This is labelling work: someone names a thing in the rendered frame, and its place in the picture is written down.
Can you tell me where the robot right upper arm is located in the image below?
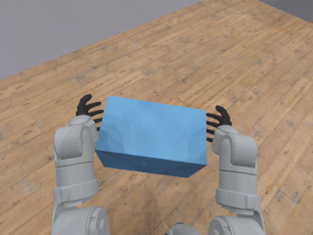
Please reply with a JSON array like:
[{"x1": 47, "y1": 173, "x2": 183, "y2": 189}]
[{"x1": 207, "y1": 215, "x2": 265, "y2": 235}]

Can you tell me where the robot left forearm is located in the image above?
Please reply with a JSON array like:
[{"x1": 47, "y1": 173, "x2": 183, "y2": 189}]
[{"x1": 51, "y1": 115, "x2": 100, "y2": 235}]

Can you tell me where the robot left hand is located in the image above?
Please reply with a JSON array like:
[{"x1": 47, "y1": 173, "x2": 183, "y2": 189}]
[{"x1": 75, "y1": 94, "x2": 104, "y2": 131}]

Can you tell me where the robot right forearm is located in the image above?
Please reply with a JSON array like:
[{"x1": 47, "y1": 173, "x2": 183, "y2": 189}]
[{"x1": 211, "y1": 124, "x2": 266, "y2": 235}]

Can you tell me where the robot right shin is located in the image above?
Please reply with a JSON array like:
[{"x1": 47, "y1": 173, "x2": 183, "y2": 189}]
[{"x1": 172, "y1": 221, "x2": 184, "y2": 227}]

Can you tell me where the right robot thigh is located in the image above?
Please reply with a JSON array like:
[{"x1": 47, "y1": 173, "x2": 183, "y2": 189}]
[{"x1": 167, "y1": 224, "x2": 201, "y2": 235}]

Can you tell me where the carton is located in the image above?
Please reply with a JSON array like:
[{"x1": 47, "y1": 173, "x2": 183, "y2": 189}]
[{"x1": 94, "y1": 95, "x2": 207, "y2": 178}]

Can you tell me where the robot left upper arm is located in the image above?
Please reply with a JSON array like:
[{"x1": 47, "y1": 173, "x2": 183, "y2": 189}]
[{"x1": 52, "y1": 206, "x2": 111, "y2": 235}]

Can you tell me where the robot right hand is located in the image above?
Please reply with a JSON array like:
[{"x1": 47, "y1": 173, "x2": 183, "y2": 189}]
[{"x1": 205, "y1": 105, "x2": 232, "y2": 143}]

